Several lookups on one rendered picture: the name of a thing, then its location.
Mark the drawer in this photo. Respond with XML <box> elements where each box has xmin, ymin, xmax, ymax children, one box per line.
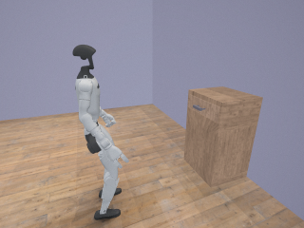
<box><xmin>188</xmin><ymin>94</ymin><xmax>220</xmax><ymax>123</ymax></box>

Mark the left robot hand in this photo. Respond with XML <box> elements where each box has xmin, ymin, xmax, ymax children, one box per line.
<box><xmin>103</xmin><ymin>114</ymin><xmax>116</xmax><ymax>128</ymax></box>

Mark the left robot forearm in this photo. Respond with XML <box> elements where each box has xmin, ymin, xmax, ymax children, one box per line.
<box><xmin>99</xmin><ymin>107</ymin><xmax>107</xmax><ymax>118</ymax></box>

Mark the robot right shin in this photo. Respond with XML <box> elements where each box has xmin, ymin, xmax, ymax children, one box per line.
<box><xmin>100</xmin><ymin>176</ymin><xmax>120</xmax><ymax>214</ymax></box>

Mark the handle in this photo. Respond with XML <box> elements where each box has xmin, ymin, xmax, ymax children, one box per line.
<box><xmin>193</xmin><ymin>104</ymin><xmax>206</xmax><ymax>111</ymax></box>

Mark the right robot hand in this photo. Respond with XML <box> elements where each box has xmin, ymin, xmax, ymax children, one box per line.
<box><xmin>106</xmin><ymin>145</ymin><xmax>129</xmax><ymax>169</ymax></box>

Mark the right robot upper arm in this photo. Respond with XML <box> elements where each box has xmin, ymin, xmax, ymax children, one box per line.
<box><xmin>78</xmin><ymin>79</ymin><xmax>93</xmax><ymax>123</ymax></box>

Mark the cabinet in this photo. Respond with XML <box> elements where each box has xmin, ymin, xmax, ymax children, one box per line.
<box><xmin>183</xmin><ymin>86</ymin><xmax>263</xmax><ymax>188</ymax></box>

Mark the robot right foot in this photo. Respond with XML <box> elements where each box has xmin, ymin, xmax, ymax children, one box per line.
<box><xmin>94</xmin><ymin>208</ymin><xmax>121</xmax><ymax>220</ymax></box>

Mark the right robot forearm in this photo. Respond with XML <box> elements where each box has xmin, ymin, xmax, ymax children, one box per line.
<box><xmin>81</xmin><ymin>114</ymin><xmax>113</xmax><ymax>150</ymax></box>

